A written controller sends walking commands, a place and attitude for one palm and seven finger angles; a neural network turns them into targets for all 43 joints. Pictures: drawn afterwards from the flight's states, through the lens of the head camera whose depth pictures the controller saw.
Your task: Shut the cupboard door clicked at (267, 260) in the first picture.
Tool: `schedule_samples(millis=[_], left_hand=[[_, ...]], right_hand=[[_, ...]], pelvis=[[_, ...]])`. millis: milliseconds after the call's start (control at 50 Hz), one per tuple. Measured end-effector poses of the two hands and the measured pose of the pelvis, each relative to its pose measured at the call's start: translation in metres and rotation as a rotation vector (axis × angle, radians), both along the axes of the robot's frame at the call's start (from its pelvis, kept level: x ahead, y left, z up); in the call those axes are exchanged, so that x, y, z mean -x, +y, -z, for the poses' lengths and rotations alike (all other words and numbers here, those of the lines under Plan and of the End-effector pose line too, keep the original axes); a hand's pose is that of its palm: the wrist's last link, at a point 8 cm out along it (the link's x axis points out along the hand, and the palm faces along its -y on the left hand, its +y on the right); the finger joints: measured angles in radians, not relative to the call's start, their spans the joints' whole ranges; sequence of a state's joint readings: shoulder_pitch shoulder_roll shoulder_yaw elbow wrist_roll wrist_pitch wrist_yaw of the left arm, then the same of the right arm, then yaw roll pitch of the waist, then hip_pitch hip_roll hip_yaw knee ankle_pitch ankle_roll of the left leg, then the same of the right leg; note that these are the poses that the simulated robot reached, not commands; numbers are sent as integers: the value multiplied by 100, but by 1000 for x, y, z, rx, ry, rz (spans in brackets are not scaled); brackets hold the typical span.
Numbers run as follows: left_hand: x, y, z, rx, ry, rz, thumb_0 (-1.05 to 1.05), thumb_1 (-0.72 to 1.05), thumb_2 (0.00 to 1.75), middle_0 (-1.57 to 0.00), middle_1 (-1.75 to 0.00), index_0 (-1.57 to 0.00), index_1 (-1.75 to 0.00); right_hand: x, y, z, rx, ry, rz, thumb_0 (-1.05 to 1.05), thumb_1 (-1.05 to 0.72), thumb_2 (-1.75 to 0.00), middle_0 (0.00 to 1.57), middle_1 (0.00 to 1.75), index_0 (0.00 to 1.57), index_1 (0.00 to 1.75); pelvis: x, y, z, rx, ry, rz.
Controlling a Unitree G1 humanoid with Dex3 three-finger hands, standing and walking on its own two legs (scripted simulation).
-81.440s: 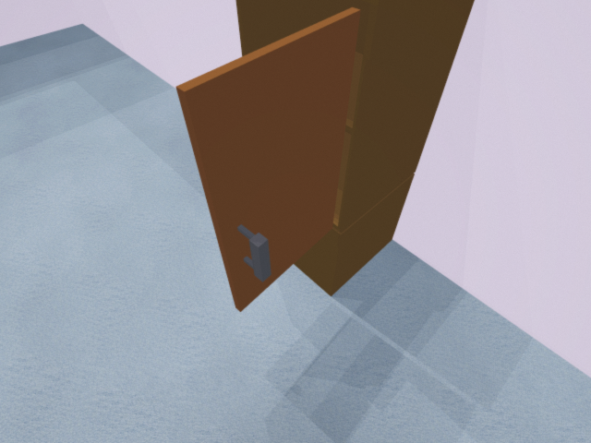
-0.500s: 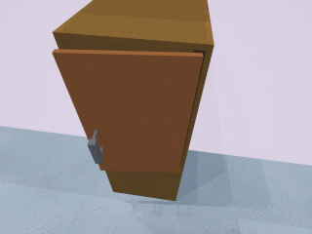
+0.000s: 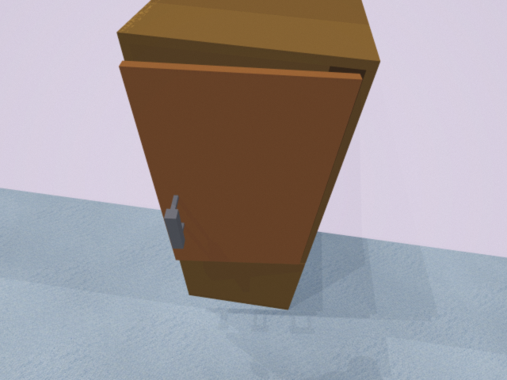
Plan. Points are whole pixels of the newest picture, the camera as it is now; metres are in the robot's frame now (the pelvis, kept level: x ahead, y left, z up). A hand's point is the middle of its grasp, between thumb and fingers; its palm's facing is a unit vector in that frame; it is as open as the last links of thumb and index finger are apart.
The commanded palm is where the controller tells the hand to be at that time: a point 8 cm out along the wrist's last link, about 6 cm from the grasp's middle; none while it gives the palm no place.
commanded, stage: come to a stop and stand still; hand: left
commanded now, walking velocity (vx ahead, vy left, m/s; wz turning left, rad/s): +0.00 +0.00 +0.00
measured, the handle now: (177, 221) +0.45 +0.20 -0.11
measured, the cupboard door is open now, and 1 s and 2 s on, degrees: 7 7 7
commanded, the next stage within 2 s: look again from close up in 0.26 s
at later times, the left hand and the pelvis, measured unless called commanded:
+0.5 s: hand out of the picture -0.03 +0.16 -0.18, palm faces +0.02 -0.99 -0.15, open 7.3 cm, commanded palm none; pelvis +0.00 +0.01 +0.00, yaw +0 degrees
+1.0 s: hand out of the picture -0.01 +0.14 -0.18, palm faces +0.01 -0.99 -0.15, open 7.3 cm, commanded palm +0.10 +0.19 -0.07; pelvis +0.01 -0.01 +0.00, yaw -1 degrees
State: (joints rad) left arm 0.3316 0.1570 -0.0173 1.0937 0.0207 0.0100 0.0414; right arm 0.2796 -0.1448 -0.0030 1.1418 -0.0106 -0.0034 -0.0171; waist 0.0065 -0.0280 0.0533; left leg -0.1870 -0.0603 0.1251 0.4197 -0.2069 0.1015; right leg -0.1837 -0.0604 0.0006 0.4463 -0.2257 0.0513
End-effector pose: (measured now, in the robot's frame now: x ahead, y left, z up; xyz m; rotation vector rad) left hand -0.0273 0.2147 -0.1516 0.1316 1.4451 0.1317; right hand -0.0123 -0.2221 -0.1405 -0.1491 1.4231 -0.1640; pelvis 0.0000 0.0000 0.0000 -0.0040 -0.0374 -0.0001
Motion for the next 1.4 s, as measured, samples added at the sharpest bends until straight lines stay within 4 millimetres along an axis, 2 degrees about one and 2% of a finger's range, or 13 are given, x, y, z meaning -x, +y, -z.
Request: schedule_samples(millis=[120, 280, 720, 1020, 1040, 1080, 1120, 1180, 1240, 1280, 1320, 1360, 1400], left_hand=[[12, 1, 0, 9, 28, -9, 0, 91, 90, -20, -30, -20, -30], [14, -1, 0, 15, 32, -14, 0, 91, 90, -20, -30, -20, -30], [-8, -15, -2, 18, -15, -3, 0, 91, 90, -20, -30, -20, -30], [-14, -23, -2, 13, -16, 4, 0, 91, 90, -20, -30, -20, -30], [-23, -17, -6, 0, -53, -41, 1, 92, 90, -20, -30, -20, -30], [-58, 3, -34, -72, -277, -79, 4, 95, 90, -20, -31, -21, -31], [-100, 12, -70, -127, -554, -75, 5, 96, 90, -21, -31, -22, -31], [-159, 9, -111, -132, -915, -51, 4, 96, 90, -23, -34, -23, -34], [-195, -9, -130, -25, -1229, -22, 3, 95, 90, -26, -38, -26, -38], [-201, -24, -127, 72, -1400, 22, 2, 94, 90, -29, -41, -29, -41], [-196, -34, -114, 128, -1499, 83, 1, 93, 90, -32, -44, -33, -44], [-184, -37, -92, 147, -1499, 107, 1, 92, 90, -36, -48, -36, -48], [-168, -34, -69, 139, -1428, 85, 1, 91, 90, -39, -52, -40, -52]], right_hand=[[7, 12, 2, -13, 15, 13, 1, -90, -90, 20, 30, 20, 30], [2, 20, 4, -25, -7, 20, 1, -91, -90, 20, 30, 20, 30], [-1, 8, 3, -28, -8, 26, 1, -91, -90, 20, 30, 20, 30], [-2, 3, 4, -35, 6, 23, 1, -91, -90, 20, 30, 20, 30], [-5, -1, 1, -16, -27, 11, 1, -91, -90, 20, 30, 20, 30], [-18, -13, -8, 35, -174, -11, 2, -93, -90, 20, 30, 20, 30], [-36, -27, -15, 56, -330, -34, 3, -93, -90, 20, 30, 20, 30], [-73, -48, -19, 75, -522, -108, 2, -92, -90, 20, 30, 20, 30], [-114, -66, -24, 101, -682, -160, 2, -92, -90, 20, 30, 20, 30], [-141, -74, -28, 121, -772, -195, 2, -91, -90, 20, 30, 20, 30], [-167, -80, -29, 138, -844, -236, 2, -91, -90, 20, 30, 20, 30], [-192, -81, -27, 146, -900, -272, 2, -91, -90, 20, 30, 20, 30], [-214, -78, -23, 142, -939, -301, 2, -91, -90, 20, 30, 20, 30]], pelvis=[[3, 7, 0, -2, 4, 1], [3, 10, 0, -7, 7, 6], [-1, -2, -2, -6, 10, 7], [-5, -10, -2, -2, 15, 4], [-4, -11, -1, -1, 14, -5], [-5, -15, 1, -6, 21, -10], [-4, -18, 5, -12, 29, -30], [4, -19, 16, -4, 63, -72], [11, -25, 35, -4, 138, -62], [15, -32, 52, -6, 185, -50], [18, -39, 71, -6, 223, -46], [20, -46, 89, -5, 251, -46], [21, -52, 103, 1, 269, -52]])
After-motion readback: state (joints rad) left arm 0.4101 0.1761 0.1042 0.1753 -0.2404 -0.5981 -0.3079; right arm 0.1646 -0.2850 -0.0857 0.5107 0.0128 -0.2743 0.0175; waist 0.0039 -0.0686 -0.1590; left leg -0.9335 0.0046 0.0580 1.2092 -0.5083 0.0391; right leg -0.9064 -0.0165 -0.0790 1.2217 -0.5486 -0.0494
